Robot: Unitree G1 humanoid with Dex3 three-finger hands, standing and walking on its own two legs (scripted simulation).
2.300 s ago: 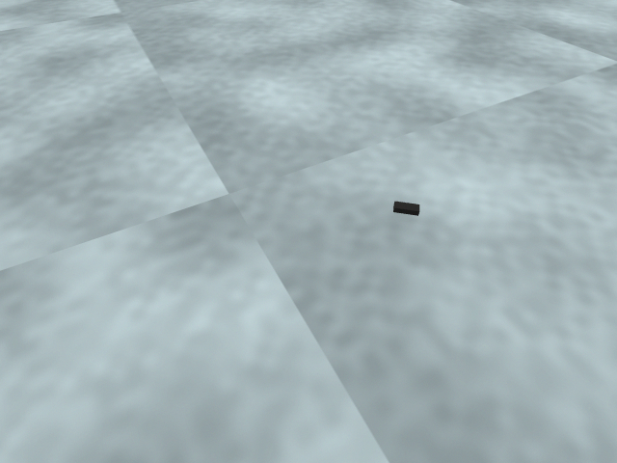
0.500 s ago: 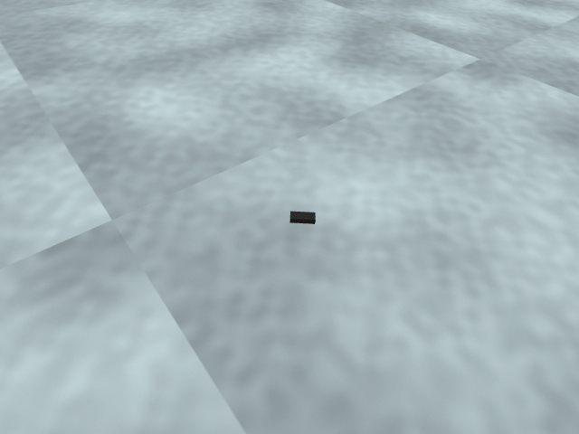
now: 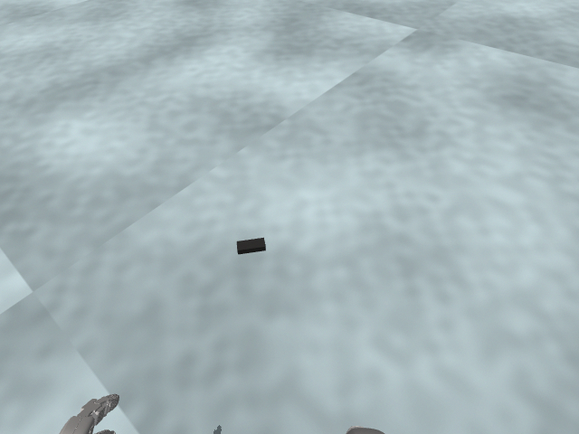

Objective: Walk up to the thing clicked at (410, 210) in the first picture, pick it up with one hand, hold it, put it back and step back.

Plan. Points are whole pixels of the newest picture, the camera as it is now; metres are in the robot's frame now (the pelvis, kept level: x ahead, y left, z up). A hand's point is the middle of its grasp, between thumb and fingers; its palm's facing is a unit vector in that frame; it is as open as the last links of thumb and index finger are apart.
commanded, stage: walk up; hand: left
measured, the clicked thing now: (251, 245) +0.97 +0.19 -0.74
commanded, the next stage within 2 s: none
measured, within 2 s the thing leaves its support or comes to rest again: neither
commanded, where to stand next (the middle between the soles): +0.60 -0.13 m, yaw +5 degrees
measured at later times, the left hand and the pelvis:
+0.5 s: hand (160, 382) +0.25 +0.24 -0.14, palm faces -0.07 -0.95 -0.31, open 7.4 cm; pelvis +0.20 -0.03 +0.01, yaw -1 degrees
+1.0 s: hand (225, 291) +0.40 +0.14 -0.12, palm faces +0.03 -0.93 -0.37, open 7.4 cm; pelvis +0.37 -0.14 +0.02, yaw +2 degrees
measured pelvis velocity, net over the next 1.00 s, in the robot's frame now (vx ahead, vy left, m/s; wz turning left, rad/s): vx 0.37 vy -0.14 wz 0.03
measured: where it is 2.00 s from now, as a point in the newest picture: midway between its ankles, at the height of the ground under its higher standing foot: (341, 332)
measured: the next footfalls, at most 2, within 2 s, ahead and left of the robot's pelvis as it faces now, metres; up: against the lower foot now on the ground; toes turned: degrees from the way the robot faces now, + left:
left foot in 0.30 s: +0.28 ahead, +0.10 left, +0.00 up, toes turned +6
right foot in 0.68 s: +0.41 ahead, -0.24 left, +0.00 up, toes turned -5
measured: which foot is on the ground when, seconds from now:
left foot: up 0.00-0.28, down 0.30-0.70, up 0.72-1.00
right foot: down 0.00-0.32, up 0.34-0.66, down 0.68-1.00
